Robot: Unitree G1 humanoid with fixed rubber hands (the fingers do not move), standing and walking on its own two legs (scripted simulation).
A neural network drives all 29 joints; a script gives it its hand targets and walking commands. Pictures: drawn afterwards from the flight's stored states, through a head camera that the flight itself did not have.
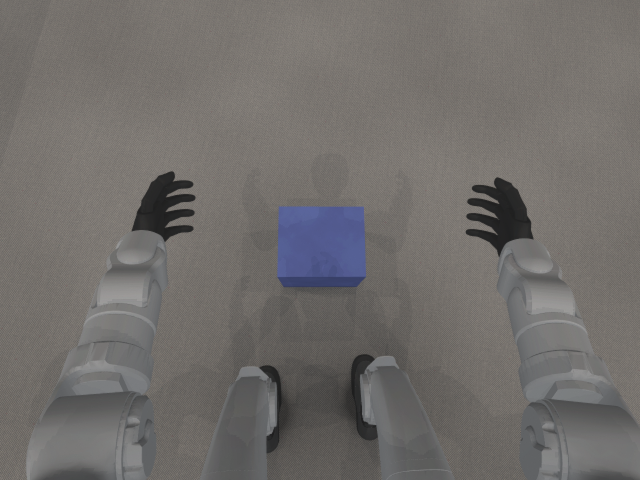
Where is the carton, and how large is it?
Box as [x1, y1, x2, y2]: [277, 206, 365, 286]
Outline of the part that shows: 279,206 277,276 283,286 356,286 365,276 363,207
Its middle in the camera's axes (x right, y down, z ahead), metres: +0.00 +0.02 +0.99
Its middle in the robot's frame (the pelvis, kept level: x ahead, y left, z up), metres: +0.49 -0.02 -0.58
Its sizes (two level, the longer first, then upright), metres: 0.201 0.167 0.200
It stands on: the floor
